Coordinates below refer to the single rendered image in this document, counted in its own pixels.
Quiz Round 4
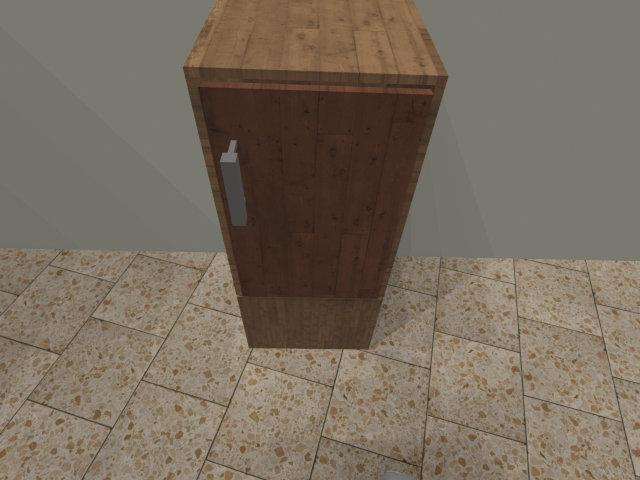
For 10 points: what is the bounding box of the cupboard door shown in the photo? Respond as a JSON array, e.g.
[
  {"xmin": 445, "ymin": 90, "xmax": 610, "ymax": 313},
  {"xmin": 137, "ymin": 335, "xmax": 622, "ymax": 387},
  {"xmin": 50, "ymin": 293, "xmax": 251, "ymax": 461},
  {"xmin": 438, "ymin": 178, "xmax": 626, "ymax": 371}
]
[{"xmin": 198, "ymin": 81, "xmax": 433, "ymax": 299}]

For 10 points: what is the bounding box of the handle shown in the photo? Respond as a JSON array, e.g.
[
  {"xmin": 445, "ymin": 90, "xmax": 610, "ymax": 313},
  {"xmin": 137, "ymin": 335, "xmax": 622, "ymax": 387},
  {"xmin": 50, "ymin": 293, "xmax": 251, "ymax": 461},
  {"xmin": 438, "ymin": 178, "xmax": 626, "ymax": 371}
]
[{"xmin": 220, "ymin": 140, "xmax": 247, "ymax": 226}]

